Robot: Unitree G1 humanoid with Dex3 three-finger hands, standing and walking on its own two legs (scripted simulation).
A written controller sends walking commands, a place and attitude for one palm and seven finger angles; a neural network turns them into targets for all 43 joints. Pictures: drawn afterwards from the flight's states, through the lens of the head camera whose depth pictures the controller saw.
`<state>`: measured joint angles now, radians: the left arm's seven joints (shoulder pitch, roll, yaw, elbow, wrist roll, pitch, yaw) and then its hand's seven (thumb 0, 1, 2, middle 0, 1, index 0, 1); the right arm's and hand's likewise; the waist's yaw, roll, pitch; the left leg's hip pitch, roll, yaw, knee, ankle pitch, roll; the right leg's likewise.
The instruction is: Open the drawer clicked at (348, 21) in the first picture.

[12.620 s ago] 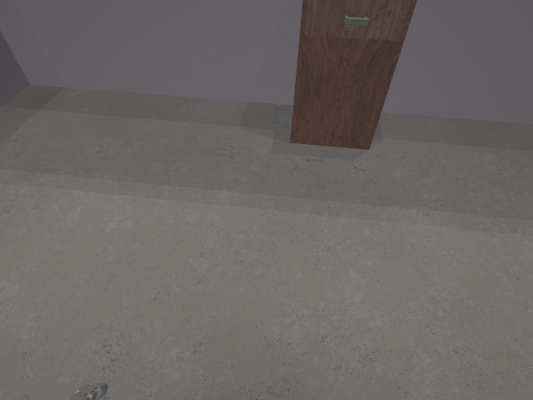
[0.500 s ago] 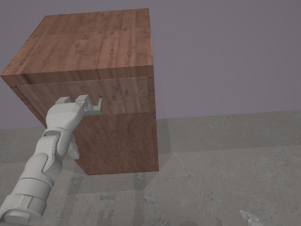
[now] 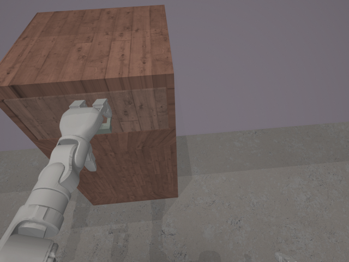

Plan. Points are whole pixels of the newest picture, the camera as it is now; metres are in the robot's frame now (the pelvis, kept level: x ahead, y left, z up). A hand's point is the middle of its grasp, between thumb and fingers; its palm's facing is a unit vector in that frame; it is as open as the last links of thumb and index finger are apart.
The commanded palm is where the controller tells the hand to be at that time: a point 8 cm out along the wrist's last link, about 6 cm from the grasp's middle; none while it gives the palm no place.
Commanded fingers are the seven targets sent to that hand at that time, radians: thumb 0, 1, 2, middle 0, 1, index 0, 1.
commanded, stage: move the hooked fingers above the handle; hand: left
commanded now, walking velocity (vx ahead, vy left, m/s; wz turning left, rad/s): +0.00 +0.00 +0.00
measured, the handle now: (94, 124) +0.49 +0.27 -0.01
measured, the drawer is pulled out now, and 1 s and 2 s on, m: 0.00 0.00 0.00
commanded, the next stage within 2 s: lower the fingers behind the handle in 1.12 s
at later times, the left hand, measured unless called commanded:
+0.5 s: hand (91, 123) +0.44 +0.25 +0.05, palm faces -0.01 -0.03 -1.00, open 13.8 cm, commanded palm +0.42 +0.27 +0.10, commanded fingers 0.00 -0.50 0.30 -0.30 -1.20 -0.30 -1.20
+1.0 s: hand (83, 124) +0.43 +0.26 +0.05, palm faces +0.02 -0.02 -1.00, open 13.8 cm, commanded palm +0.41 +0.26 +0.11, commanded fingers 0.00 -0.50 0.30 -0.30 -1.20 -0.30 -1.20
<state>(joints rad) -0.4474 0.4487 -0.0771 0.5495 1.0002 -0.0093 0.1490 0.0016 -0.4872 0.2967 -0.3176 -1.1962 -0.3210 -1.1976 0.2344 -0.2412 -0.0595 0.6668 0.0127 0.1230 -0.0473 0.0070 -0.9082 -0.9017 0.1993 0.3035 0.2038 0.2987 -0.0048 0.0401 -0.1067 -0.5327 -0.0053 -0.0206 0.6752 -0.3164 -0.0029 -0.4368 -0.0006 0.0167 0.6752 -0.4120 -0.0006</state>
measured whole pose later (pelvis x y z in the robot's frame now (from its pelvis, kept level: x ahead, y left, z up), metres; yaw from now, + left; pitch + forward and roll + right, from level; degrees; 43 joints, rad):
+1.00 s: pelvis -0.01 +0.01 -0.01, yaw -1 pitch +14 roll -1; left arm -0.67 0.52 0.01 0.91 1.06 -0.04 0.28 0.00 -0.49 0.30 -0.32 -1.20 -0.32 -1.20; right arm 0.31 -0.24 -0.07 0.69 0.01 0.13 -0.02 0.00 -0.91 -0.90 0.20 0.30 0.20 0.30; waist -0.07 0.04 -0.14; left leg -0.68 0.01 -0.01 0.74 -0.32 0.01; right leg -0.58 0.01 0.03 0.72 -0.40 0.01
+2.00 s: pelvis -0.01 +0.01 -0.02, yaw -1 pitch +19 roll -2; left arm -0.67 0.57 0.04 1.00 1.07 -0.08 0.31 0.00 -0.49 0.30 -0.32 -1.24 -0.32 -1.20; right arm 0.34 -0.24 -0.07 0.71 0.00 0.13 -0.03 0.00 -0.91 -0.90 0.20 0.30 0.20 0.30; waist -0.08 0.04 -0.17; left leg -0.82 0.02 -0.03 0.85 -0.36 0.01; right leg -0.70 0.03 0.02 0.81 -0.43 0.01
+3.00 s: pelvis -0.05 +0.01 -0.04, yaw -2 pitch +21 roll -3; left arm -0.81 0.59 -0.03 1.07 1.06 -0.01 0.29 0.00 -0.49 0.30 -0.24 -1.32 -0.32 -1.20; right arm 0.37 -0.24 -0.04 0.70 0.01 0.10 -0.05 0.00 -0.91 -0.90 0.20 0.30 0.21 0.30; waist -0.10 0.04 -0.17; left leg -0.97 0.02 -0.04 0.96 -0.36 0.01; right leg -0.85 0.04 0.00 0.93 -0.44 0.01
